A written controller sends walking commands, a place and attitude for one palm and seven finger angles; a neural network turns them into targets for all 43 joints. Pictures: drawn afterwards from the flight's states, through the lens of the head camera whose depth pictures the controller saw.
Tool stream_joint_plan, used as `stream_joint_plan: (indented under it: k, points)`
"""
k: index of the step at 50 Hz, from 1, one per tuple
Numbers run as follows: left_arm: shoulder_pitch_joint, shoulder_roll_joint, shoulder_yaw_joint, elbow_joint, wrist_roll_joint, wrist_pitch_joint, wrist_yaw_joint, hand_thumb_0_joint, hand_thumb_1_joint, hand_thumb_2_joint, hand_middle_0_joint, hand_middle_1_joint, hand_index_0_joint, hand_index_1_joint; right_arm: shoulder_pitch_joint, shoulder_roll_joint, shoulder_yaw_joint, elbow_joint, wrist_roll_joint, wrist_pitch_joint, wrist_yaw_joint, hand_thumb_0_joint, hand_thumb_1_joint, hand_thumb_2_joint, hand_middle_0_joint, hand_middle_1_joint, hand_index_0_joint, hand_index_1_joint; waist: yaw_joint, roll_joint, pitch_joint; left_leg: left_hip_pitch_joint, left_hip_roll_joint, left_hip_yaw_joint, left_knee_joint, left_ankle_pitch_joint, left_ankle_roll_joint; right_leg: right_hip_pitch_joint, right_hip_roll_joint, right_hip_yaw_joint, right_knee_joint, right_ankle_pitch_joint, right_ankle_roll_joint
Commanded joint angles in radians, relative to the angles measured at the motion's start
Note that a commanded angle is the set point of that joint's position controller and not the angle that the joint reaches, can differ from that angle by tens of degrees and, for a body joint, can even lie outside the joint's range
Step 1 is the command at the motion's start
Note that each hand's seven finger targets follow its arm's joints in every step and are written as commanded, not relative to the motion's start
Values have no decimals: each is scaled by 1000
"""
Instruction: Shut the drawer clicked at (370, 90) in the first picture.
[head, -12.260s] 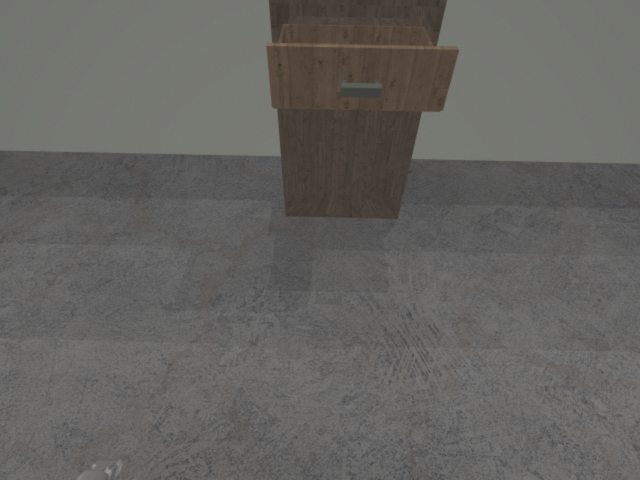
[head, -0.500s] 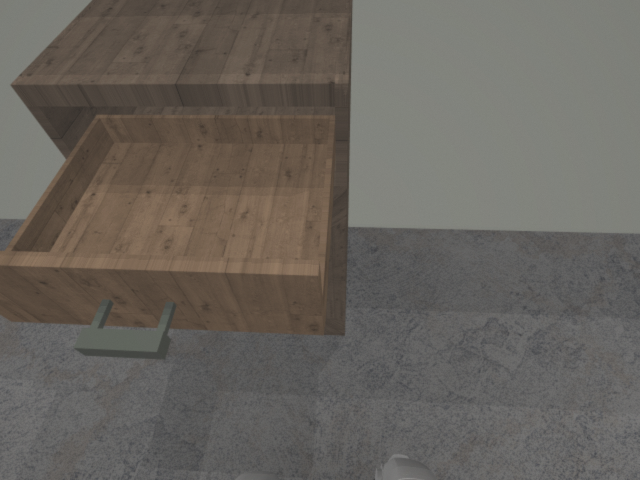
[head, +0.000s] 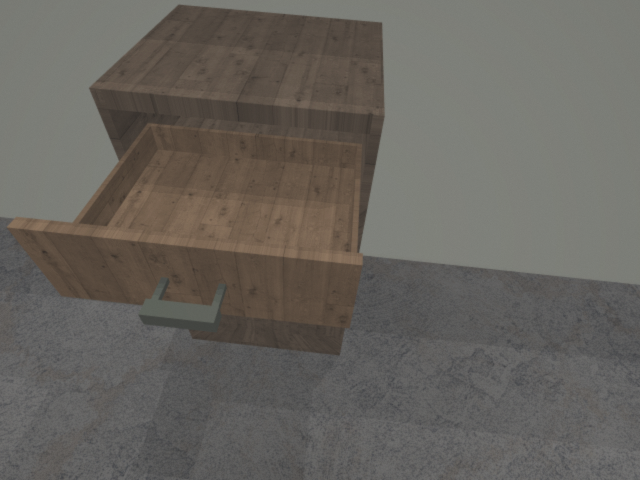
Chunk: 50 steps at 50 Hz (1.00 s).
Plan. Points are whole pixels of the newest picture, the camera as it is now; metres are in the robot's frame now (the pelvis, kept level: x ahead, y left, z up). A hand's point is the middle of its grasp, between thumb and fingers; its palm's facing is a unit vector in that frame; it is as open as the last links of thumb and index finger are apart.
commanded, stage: come to a stop and stand still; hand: left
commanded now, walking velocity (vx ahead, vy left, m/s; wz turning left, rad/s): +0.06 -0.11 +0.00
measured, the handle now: (186, 301) +0.33 +0.22 +0.01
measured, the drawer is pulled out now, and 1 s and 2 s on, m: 0.30 0.30 0.30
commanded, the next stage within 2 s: look again from close up in 0.08 s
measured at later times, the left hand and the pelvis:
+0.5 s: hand out of the picture +0.01 +0.13 -0.18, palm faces +0.00 -0.98 -0.21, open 7.2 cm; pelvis -0.01 -0.04 -0.01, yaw -1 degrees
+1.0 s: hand (213, 423) +0.18 +0.14 +0.00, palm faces +0.21 -0.97 -0.16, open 6.8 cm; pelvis -0.02 -0.04 -0.01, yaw +1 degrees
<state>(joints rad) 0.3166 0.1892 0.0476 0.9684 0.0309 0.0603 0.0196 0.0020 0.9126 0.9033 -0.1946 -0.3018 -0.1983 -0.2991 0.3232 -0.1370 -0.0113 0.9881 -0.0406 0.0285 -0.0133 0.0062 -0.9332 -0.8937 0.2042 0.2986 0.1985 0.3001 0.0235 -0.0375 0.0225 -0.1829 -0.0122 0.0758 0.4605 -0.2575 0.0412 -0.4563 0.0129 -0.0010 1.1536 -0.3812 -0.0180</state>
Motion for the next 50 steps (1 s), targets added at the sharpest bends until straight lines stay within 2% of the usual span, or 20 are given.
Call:
stream_joint_plan:
  k: [1, 4, 7, 8, 9, 10, 11, 15, 19, 22, 27, 32, 38, 39, 40, 41, 42, 43, 46, 50]
  points:
    - [-34, 39, -2, -70, -4, -40, -5, 0, 900, 900, -200, -300, -200, -300, 73, -147, -34, -37, 1, -54, -21, 0, -900, -900, 200, 300, 200, 300, -52, 121, 51, 108, 295, -291, -221, 77, 165, -134, -44, -3, -95, -67, 9]
    - [-46, 16, -18, -60, -16, -46, -1, 0, 900, 900, -200, -300, -200, -300, 100, -142, -28, -4, -1, -56, -31, 0, -900, -900, 200, 300, 200, 300, -63, 167, 9, 162, 308, -272, -156, 420, 161, -11, -59, -7, -357, -138, 4]
    - [39, -7, -28, -6, -25, -56, 7, 0, 900, 900, -200, -300, -200, -300, 82, -152, -26, 20, 15, -41, -30, 0, -900, -900, 200, 300, 200, 300, -29, 155, -50, 111, 250, -209, -60, 447, 106, 228, -28, -36, -715, 42, 1]
    - [72, -1, -31, 16, -22, -63, 12, 0, 900, 900, -200, -300, -200, -300, 100, -137, -23, 31, 25, -37, -25, 0, -900, -900, 200, 300, 200, 300, -23, 87, -84, 57, 202, -174, -19, 319, 66, 341, -33, -28, -839, 169, 6]
    - [164, 61, -25, 83, 3, -102, 46, 0, 900, 900, -200, -300, -200, -300, -77, -161, -29, -21, 47, -61, -13, 0, -900, -900, 200, 300, 200, 300, 47, -106, -5, -56, 156, -73, 171, 168, -3, 288, -127, 97, -891, 495, 30]
    - [105, 92, -40, 49, -12, -112, 42, 0, 900, 900, -200, -300, -200, -300, -55, -92, -12, -64, 32, -46, 7, 0, -900, -900, 200, 300, 200, 300, -24, -202, 28, -180, 68, -39, 260, -164, -30, 239, -227, 194, -908, 351, -24]
    - [58, 85, -51, 22, -11, -115, 34, 0, 900, 900, -200, -300, -200, -300, -26, -83, -14, -60, 19, -37, 16, 0, -900, -900, 200, 300, 200, 300, -49, -20, 20, -180, 58, -37, 317, -178, -36, 235, -236, 175, -875, 331, -87]
    - [28, 69, -30, 21, -15, -128, 44, 0, 900, 900, -200, -300, -200, -300, 3, -56, 1, -18, 27, -43, 5, 0, -900, -900, 200, 300, 200, 300, -49, -101, -99, -175, 60, -34, 283, -155, -29, 409, -225, 144, -753, 752, -153]
    - [-5, 68, -39, 21, -20, -101, 36, 0, 900, 900, -200, -300, -200, -300, 52, -52, 8, 40, 26, -41, -6, 0, -900, -900, 200, 300, 200, 300, -66, 34, 55, 2, 59, -53, 31, 12, -29, 178, -141, 107, -748, 325, -91]
    - [22, 47, -41, 30, -18, -86, 32, 0, 900, 900, -200, -300, -200, -300, 29, -85, 10, 46, 19, -42, -9, 0, -900, -900, 200, 300, 200, 300, -35, 146, 154, -93, 123, -142, -61, -20, 12, 140, -83, 95, -794, 42, -53]
    - [52, 65, -46, 51, -18, -96, 26, 0, 900, 900, -200, -300, -200, -300, 16, -83, 20, 57, 25, -47, -12, 0, -900, -900, 200, 300, 200, 300, -27, 13, 118, -70, 102, -112, -62, 49, 3, 208, -106, 117, -830, 134, -43]
    - [57, 74, -46, 61, -21, -103, 25, 0, 900, 900, -200, -300, -200, -300, 14, -97, 24, 77, 29, -58, -16, 0, -900, -900, 200, 300, 200, 300, -28, 17, 5, 6, 108, -98, -59, 140, -2, 290, -116, 103, -806, 334, -30]
    - [77, 69, -51, 90, -23, -103, 27, 0, 900, 900, -200, -300, -200, -300, -2, -106, 26, 104, 31, -57, -21, 0, -900, -900, 200, 300, 200, 300, -21, 31, 27, 10, 109, -95, -58, 169, -5, 299, -122, 107, -801, 420, -24]
    - [147, 79, -37, 122, -8, -121, 68, 0, 900, 900, -200, -300, -200, -300, -82, -130, 12, 34, 39, -62, -19, 0, -900, -900, 200, 300, 200, 300, 5, -1, 107, -101, 101, -40, 165, 132, -34, 250, -193, 185, -800, 951, 66]
    - [-559, 294, 39, -1422, -230, -323, 45, 0, 900, 900, -220, -322, -220, -322, -63, -307, -19, -320, 93, -214, -60, 0, -900, -900, 200, 300, 200, 300, -121, 216, -387, 178, 12, -75, -24, 292, 8, 321, -105, 88, -702, 695, -6]
    - [-197, 249, 57, -1223, -146, -268, 84, 0, 900, 900, -240, -343, -240, -343, -141, -212, 15, -258, 68, -301, -89, 0, -900, -900, 200, 300, 200, 300, -15, 454, -411, 295, 37, -65, -41, 502, 8, 309, -30, 58, -648, 453, -49]
    - [-134, 185, 9, -1162, -154, -214, 141, 0, 900, 900, -260, -365, -260, -365, -133, -224, -13, -215, 74, -328, -93, 0, -900, -900, 200, 300, 200, 300, -46, 379, -322, 197, 62, -91, -25, 519, -32, 244, -27, -16, -656, 249, -34]
    - [176, -59, -105, -863, -157, -112, 123, 0, 900, 900, -280, -387, -280, -387, -73, -169, -14, -186, 91, -321, -76, 0, -900, -900, 200, 300, 200, 300, -66, 218, -198, 147, 84, -101, -15, 494, -14, 164, -27, -49, -650, 225, -16]
    - [57, 11, -52, -1062, -191, -225, 65, 0, 900, 900, -340, -452, -340, -452, -127, -245, -36, -314, 63, -349, -73, 0, -900, -900, 200, 300, 200, 300, -94, -85, -64, -32, 31, -116, 88, 229, 10, 36, -21, -62, -671, 259, 6]
    - [427, -67, 5, -812, -241, -422, -117, 0, 900, 900, -420, -538, -420, -538, -191, -235, -59, -412, 48, -331, -32, 0, -900, -900, 200, 300, 200, 300, 6, -356, -57, -361, 3, -101, 227, 73, -29, -33, -31, -35, -514, 306, 40]
